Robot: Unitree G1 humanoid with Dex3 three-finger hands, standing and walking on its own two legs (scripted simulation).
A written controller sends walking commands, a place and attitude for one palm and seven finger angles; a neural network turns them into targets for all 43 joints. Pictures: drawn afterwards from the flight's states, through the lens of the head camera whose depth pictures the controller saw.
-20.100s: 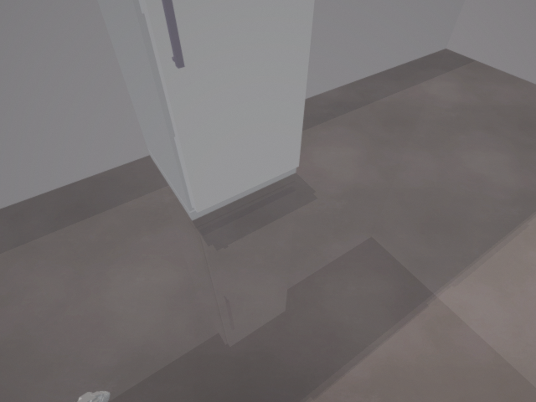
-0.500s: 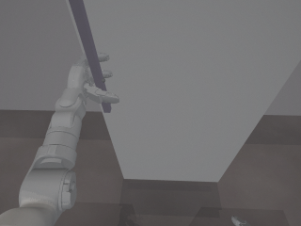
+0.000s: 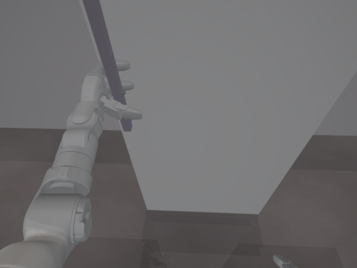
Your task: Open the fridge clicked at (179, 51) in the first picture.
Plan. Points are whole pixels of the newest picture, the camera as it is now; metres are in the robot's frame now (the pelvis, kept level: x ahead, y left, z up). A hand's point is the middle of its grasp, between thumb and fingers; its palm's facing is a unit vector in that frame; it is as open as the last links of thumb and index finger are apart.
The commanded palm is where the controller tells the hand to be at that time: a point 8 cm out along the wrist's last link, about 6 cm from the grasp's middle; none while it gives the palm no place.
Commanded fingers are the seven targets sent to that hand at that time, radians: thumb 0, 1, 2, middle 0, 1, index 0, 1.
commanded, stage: grip the handle and tug to test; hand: left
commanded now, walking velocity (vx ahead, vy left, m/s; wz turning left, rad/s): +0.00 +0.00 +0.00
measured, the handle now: (107, 44) +0.49 +0.16 +0.26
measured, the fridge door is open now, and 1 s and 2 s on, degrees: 0 0 7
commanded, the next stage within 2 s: pull the door a little, standing still in 1.44 s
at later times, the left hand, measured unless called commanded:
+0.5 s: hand (123, 92) +0.44 +0.14 +0.18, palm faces -0.01 -1.00 +0.00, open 8.9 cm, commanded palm +0.42 +0.19 +0.18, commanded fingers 0.00 0.67 0.80 -0.43 -1.37 -0.43 -1.37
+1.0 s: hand (123, 92) +0.44 +0.14 +0.18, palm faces -0.02 -1.00 +0.01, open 5.3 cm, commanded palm +0.41 +0.20 +0.18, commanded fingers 0.00 0.90 0.90 -0.45 -1.40 -0.45 -1.40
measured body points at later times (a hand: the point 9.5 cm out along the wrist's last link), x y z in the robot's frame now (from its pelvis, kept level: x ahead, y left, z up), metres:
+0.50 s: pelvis +0.01 +0.00 +0.00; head +0.02 -0.02 +0.45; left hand +0.44 +0.19 +0.18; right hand +0.12 -0.25 -0.11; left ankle -0.02 +0.11 -0.74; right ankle +0.03 -0.11 -0.74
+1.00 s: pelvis +0.01 +0.00 +0.00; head +0.02 -0.01 +0.45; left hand +0.44 +0.19 +0.18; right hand +0.13 -0.25 -0.10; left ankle -0.02 +0.11 -0.74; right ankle +0.03 -0.11 -0.74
